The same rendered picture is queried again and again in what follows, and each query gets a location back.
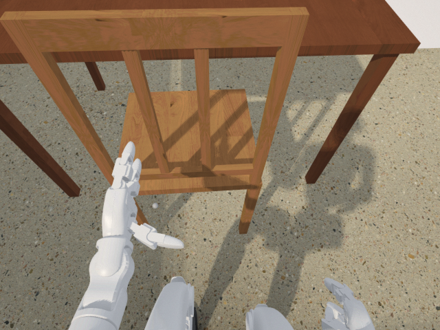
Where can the robot left forearm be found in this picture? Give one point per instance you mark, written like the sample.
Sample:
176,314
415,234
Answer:
111,268

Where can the robot left hand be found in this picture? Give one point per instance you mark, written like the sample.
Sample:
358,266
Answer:
119,204

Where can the table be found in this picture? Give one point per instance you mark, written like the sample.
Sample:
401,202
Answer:
334,27

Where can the robot thigh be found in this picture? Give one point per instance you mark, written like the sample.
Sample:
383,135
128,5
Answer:
266,318
174,305

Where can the chair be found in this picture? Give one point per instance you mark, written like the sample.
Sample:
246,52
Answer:
187,141

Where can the robot right thigh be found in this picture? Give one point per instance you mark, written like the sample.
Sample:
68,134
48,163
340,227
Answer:
266,318

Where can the robot left thigh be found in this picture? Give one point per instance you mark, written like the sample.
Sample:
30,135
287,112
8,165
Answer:
174,305

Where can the robot right hand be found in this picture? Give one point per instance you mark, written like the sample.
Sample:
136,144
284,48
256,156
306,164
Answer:
353,316

